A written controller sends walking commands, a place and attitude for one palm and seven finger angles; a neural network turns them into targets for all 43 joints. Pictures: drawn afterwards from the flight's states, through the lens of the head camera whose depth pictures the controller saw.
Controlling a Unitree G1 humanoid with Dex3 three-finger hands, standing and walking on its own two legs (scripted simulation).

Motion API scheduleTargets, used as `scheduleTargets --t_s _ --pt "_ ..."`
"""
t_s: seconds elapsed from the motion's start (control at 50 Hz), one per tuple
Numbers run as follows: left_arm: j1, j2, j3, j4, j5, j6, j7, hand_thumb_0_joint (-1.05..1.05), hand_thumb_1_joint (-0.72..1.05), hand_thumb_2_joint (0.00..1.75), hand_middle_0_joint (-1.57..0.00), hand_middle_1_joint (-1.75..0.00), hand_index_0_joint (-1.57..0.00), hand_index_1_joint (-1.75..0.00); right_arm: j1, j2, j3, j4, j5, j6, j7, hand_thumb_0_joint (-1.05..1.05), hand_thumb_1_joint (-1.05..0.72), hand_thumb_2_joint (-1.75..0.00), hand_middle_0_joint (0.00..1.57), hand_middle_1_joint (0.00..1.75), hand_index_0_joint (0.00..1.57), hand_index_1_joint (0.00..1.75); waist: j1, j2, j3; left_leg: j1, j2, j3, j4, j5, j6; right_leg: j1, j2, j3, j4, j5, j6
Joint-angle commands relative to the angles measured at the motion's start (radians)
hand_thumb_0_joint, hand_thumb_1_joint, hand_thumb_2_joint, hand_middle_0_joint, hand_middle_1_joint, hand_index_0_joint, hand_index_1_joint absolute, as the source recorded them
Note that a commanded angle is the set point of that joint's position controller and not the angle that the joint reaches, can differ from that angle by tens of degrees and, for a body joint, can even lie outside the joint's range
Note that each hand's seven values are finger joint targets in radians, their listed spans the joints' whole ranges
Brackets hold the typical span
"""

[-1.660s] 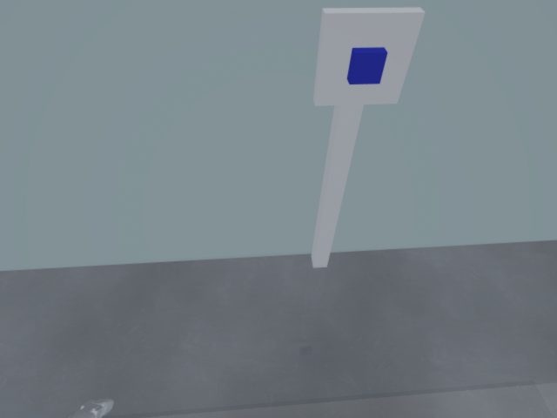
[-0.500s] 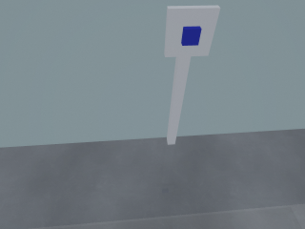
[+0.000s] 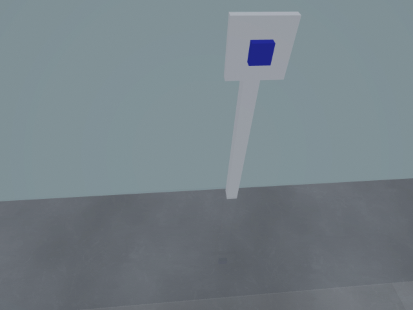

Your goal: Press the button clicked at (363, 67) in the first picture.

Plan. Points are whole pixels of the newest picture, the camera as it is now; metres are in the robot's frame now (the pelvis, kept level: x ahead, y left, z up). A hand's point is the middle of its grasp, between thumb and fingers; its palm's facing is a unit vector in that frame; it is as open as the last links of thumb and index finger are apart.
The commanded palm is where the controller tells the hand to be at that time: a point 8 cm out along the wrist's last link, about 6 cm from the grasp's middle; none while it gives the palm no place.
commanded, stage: walk to a spot facing it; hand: left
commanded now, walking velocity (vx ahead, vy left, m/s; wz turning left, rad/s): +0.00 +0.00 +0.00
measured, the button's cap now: (260, 52) +0.81 -0.11 +0.12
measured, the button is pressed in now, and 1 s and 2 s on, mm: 0 0 0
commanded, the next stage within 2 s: none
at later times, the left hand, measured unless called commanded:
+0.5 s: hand out of the picture +0.05 +0.19 -0.19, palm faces -0.14 -0.95 -0.26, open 7.4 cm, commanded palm none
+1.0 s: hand out of the picture +0.09 +0.19 -0.17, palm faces -0.33 -0.91 -0.24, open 7.4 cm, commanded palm none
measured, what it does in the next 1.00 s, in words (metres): lifts its left foot, turning right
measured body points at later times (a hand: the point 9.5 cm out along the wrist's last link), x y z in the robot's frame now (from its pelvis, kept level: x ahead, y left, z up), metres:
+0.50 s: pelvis -0.02 -0.01 -0.03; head +0.01 -0.03 +0.42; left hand +0.06 +0.24 -0.17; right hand +0.01 -0.28 -0.18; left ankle -0.01 +0.13 -0.75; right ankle -0.02 -0.10 -0.74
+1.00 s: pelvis -0.03 +0.02 -0.01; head +0.01 +0.01 +0.44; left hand +0.11 +0.24 -0.15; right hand -0.01 -0.28 -0.13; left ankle +0.01 +0.15 -0.71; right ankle -0.02 -0.10 -0.75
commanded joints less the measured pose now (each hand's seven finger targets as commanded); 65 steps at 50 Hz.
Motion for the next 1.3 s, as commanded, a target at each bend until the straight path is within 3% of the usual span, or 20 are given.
scheduleTargets --t_s 0.0,0.1,0.16,0.28,0.36,0.42,0.46,0.48,0.5,0.52,0.56,0.62,0.92,1.02,1.04,1.06,1.08,1.1,1.16,1.28 --pt "-0.029 0.203 0.045 -0.064 0.004 -0.022 0.012 0.0 0.9 0.9 -0.2 -0.3 -0.2 -0.3 -0.041 -0.201 -0.034 -0.054 0.002 -0.023 -0.01 0.0 -0.9 -0.9 0.2 0.3 0.2 0.3 -0.003 0.0 -0.042 0.009 0.105 -0.085 -0.05 0.165 0.036 -0.001 -0.128 0.099 -0.062 0.186 -0.022" --pt "-0.033 0.203 0.05 -0.071 0.005 -0.017 0.01 0.0 0.9 0.9 -0.2 -0.3 -0.2 -0.3 -0.031 -0.201 -0.038 -0.057 0.002 -0.024 -0.013 0.0 -0.9 -0.9 0.2 0.3 0.2 0.3 -0.006 -0.006 -0.057 0.03 0.111 -0.068 -0.033 0.18 0.035 -0.008 -0.123 0.111 -0.049 0.222 -0.025" --pt "0.028 0.104 0.038 -0.074 0.004 0.015 0.016 0.0 0.9 0.9 -0.2 -0.3 -0.2 -0.3 0.033 -0.088 -0.025 -0.06 -0.001 -0.004 -0.02 0.0 -0.9 -0.9 0.2 0.3 0.2 0.3 -0.008 -0.003 -0.059 0.029 0.116 -0.013 0.033 0.203 0.015 -0.047 -0.12 0.126 0.019 0.31 -0.016" --pt "0.055 0.103 0.064 -0.143 0.011 0.042 0.007 0.0 0.9 0.9 -0.2 -0.3 -0.2 -0.3 0.048 -0.112 -0.062 -0.132 -0.002 0.018 -0.029 0.0 -0.9 -0.9 0.2 0.3 0.2 0.3 -0.01 0.016 -0.05 0.004 0.163 0.007 0.096 0.134 0.035 -0.162 -0.073 0.147 0.156 0.291 -0.02" --pt "0.086 0.072 0.074 -0.179 0.013 0.051 -0.004 0.0 0.9 0.9 -0.2 -0.3 -0.2 -0.3 0.024 -0.12 -0.084 -0.176 -0.003 0.02 -0.028 0.0 -0.9 -0.9 0.2 0.3 0.2 0.3 0.005 0.114 -0.034 -0.061 0.249 -0.033 0.07 0.083 0.084 -0.217 -0.015 0.094 0.33 0.133 -0.003" --pt "0.127 0.031 0.084 -0.198 0.013 0.058 -0.012 0.0 0.9 0.9 -0.2 -0.3 -0.2 -0.3 -0.014 -0.12 -0.094 -0.207 -0.004 0.012 -0.024 0.0 -0.9 -0.9 0.2 0.3 0.2 0.3 0.032 0.193 -0.034 -0.123 0.354 -0.055 0.045 0.18 0.16 -0.193 -0.016 0.007 0.502 -0.238 0.02" --pt "0.21 0.027 0.095 -0.19 0.014 0.053 -0.015 0.0 0.9 0.9 -0.2 -0.3 -0.2 -0.3 -0.061 -0.109 -0.098 -0.229 -0.007 0.016 -0.023 0.0 -0.9 -0.9 0.2 0.3 0.2 0.3 0.082 0.151 -0.027 -0.213 0.324 0.02 0.191 0.141 0.116 -0.08 -0.047 0.021 0.367 -0.159 0.011" --pt "0.259 0.066 0.105 -0.181 0.023 0.039 -0.012 0.0 0.9 0.9 -0.2 -0.3 -0.2 -0.3 -0.06 -0.08 -0.095 -0.237 -0.006 0.027 -0.019 0.0 -0.9 -0.9 0.2 0.3 0.2 0.3 0.106 -0.048 -0.018 -0.267 0.204 0.12 0.436 0.014 0.03 -0.048 -0.09 0.129 0.143 0.051 -0.013" --pt "0.271 0.175 0.123 -0.19 0.035 0.021 0.007 0.0 0.9 0.9 -0.2 -0.3 -0.2 -0.3 -0.026 0.015 -0.079 -0.269 0.0 0.031 -0.017 0.0 -0.9 -0.9 0.2 0.3 0.2 0.3 0.087 -0.384 -0.01 -0.495 0.011 0.138 0.737 -0.392 -0.044 -0.019 -0.332 0.585 -0.051 0.319 -0.077" --pt "0.28 0.183 0.117 -0.194 0.016 0.028 0.019 0.0 0.9 0.9 -0.2 -0.3 -0.2 -0.3 -0.037 -0.009 -0.081 -0.28 0.001 0.041 -0.022 0.0 -0.9 -0.9 0.2 0.3 0.2 0.3 0.083 -0.303 -0.017 -0.46 0.01 -0.015 0.824 -0.405 -0.032 -0.085 -0.364 0.619 -0.105 0.336 -0.125" --pt "0.162 0.12 0.119 -0.222 0.013 0.026 0.023 0.0 0.9 0.9 -0.2 -0.3 -0.2 -0.3 -0.021 -0.022 -0.089 -0.249 0.003 0.038 -0.018 0.0 -0.9 -0.9 0.2 0.3 0.2 0.3 0.033 -0.18 0.013 -0.475 0.053 -0.059 0.847 -0.249 -0.022 -0.096 -0.272 0.525 -0.097 0.136 -0.117" --pt "0.137 0.068 0.106 -0.235 0.005 0.013 0.02 0.0 0.9 0.9 -0.2 -0.3 -0.2 -0.3 0.019 -0.013 -0.089 -0.222 -0.004 0.035 -0.013 0.0 -0.9 -0.9 0.2 0.3 0.2 0.3 0.009 -0.08 -0.052 -0.434 0.057 -0.042 0.813 -0.127 -0.041 -0.043 -0.194 0.389 -0.045 0.236 -0.11" --pt "0.185 0.086 0.124 -0.24 0.021 0.03 0.016 0.0 0.9 0.9 -0.2 -0.3 -0.2 -0.3 -0.047 0.007 -0.079 -0.288 0.005 0.028 -0.027 0.0 -0.9 -0.9 0.2 0.3 0.2 0.3 0.049 -0.146 -0.085 -0.329 -0.004 -0.049 0.471 -0.216 -0.043 -0.032 -0.158 0.523 -0.033 0.251 -0.174" --pt "0.089 0.099 0.126 -0.272 0.015 0.042 0.012 0.0 0.9 0.9 -0.2 -0.3 -0.2 -0.3 0.109 -0.002 -0.08 -0.262 0.017 0.007 -0.036 0.0 -0.9 -0.9 0.2 0.3 0.2 0.3 -0.021 -0.154 -0.131 -0.008 -0.037 -0.029 0.093 -0.071 -0.006 -0.193 -0.08 0.503 0.037 0.213 -0.085" --pt "0.071 0.066 0.12 -0.288 0.01 0.043 0.01 0.0 0.9 0.9 -0.2 -0.3 -0.2 -0.3 0.168 -0.042 -0.086 -0.254 0.015 -0.006 -0.044 0.0 -0.9 -0.9 0.2 0.3 0.2 0.3 -0.056 -0.053 -0.156 0.142 0.065 -0.112 -0.014 -0.059 0.024 -0.321 -0.005 0.418 0.139 0.087 -0.039" --pt "0.097 0.002 0.11 -0.302 0.002 0.044 -0.004 0.0 0.9 0.9 -0.2 -0.3 -0.2 -0.3 0.145 -0.134 -0.102 -0.27 0.002 -0.01 -0.043 0.0 -0.9 -0.9 0.2 0.3 0.2 0.3 -0.041 0.244 -0.131 0.218 0.327 -0.383 -0.124 -0.071 0.084 -0.525 0.136 0.225 0.363 -0.227 0.019" --pt "0.074 0.029 0.12 -0.301 0.018 0.044 -0.003 0.0 0.9 0.9 -0.2 -0.3 -0.2 -0.3 0.11 -0.159 -0.104 -0.288 0.0 0.002 -0.04 0.0 -0.9 -0.9 0.2 0.3 0.2 0.3 -0.034 0.245 -0.067 0.065 0.465 -0.444 -0.119 0.018 0.153 -0.537 0.088 0.118 0.588 -0.348 0.06" --pt "0.104 0.063 0.132 -0.274 0.029 0.051 -0.005 0.0 0.9 0.9 -0.2 -0.3 -0.2 -0.3 0.046 -0.092 -0.085 -0.302 -0.005 0.004 -0.038 0.0 -0.9 -0.9 0.2 0.3 0.2 0.3 -0.001 0.154 -0.038 -0.055 0.409 -0.366 -0.12 0.015 0.162 -0.481 0.051 0.13 0.725 -0.272 0.075" --pt "0.154 0.035 0.134 -0.237 0.031 0.065 -0.029 0.0 0.9 0.9 -0.2 -0.3 -0.2 -0.3 -0.029 -0.036 -0.062 -0.322 -0.009 -0.007 -0.039 0.0 -0.9 -0.9 0.2 0.3 0.2 0.3 0.053 0.134 0.032 -0.164 0.26 -0.125 -0.101 0.064 0.133 -0.448 0.022 0.079 0.93 -0.137 0.084" --pt "0.083 -0.004 0.117 -0.245 0.022 0.072 -0.031 0.0 0.9 0.9 -0.2 -0.3 -0.2 -0.3 0.174 -0.021 -0.067 -0.255 -0.004 -0.015 -0.044 0.0 -0.9 -0.9 0.2 0.3 0.2 0.3 -0.016 0.141 0.02 0.044 0.266 -0.051 -0.061 0.225 0.123 -0.529 -0.021 0.042 0.864 -0.096 0.108"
